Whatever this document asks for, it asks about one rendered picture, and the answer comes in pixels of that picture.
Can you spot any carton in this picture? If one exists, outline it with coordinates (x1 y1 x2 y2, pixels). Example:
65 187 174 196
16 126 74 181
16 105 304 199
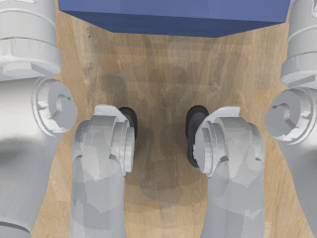
57 0 291 38

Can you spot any right robot forearm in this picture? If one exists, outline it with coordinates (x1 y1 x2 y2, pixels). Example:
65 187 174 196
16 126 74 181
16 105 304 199
280 0 317 89

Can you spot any robot left foot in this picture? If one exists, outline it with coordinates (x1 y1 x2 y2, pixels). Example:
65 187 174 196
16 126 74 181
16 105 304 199
118 107 138 158

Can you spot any robot left shin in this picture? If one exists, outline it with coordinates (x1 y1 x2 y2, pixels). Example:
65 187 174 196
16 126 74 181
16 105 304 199
71 104 128 162

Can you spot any robot left upper arm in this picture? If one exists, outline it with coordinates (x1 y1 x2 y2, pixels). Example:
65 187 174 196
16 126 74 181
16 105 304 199
0 76 77 238

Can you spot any robot right upper arm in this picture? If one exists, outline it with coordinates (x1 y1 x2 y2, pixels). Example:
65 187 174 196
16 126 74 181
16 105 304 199
264 86 317 238

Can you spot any left robot forearm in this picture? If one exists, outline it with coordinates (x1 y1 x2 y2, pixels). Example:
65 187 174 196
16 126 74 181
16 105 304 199
0 0 62 81

